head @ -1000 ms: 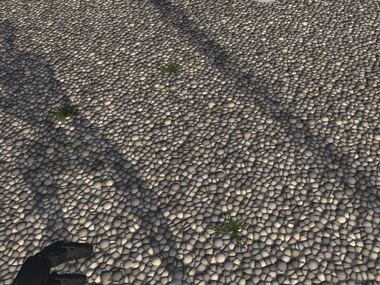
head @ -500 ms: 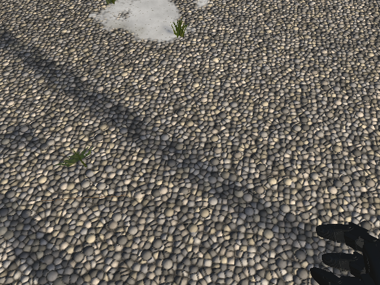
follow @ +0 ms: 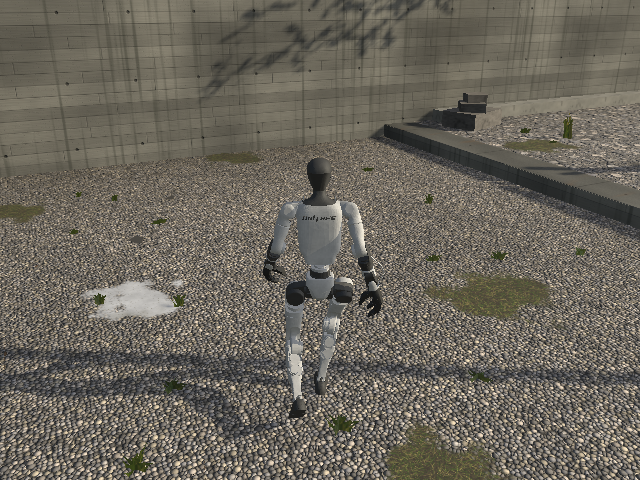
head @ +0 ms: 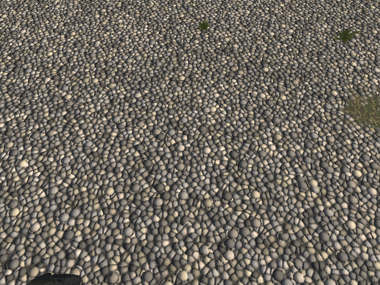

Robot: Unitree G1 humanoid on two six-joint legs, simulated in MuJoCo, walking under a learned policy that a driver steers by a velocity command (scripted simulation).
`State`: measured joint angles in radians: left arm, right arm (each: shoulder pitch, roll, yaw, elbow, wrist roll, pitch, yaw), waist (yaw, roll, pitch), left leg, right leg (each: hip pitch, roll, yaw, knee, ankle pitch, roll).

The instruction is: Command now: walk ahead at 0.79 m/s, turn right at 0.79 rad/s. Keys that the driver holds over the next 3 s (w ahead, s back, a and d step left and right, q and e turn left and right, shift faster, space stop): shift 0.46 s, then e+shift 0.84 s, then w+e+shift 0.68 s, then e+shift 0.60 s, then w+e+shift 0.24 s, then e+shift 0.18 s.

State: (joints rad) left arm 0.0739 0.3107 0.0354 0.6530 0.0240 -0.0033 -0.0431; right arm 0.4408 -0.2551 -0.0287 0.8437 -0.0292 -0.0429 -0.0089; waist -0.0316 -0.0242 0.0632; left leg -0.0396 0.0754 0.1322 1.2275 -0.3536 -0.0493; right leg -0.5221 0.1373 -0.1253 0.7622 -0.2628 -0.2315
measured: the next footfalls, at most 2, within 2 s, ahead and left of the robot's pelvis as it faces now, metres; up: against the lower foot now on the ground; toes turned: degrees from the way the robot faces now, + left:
left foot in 0.34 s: +0.50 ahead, +0.11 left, +0.00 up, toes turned -12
right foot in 0.82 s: +0.34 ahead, -0.10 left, +0.00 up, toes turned -27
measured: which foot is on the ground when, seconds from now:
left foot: up 0.00-0.32, down 0.34-0.82, up 0.84-1.00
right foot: down 0.00-0.34, up 0.36-0.80, down 0.82-1.00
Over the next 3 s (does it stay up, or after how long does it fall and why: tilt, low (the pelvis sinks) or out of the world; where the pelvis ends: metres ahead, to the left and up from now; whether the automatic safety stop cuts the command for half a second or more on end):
stays up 0.22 -0.80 0.05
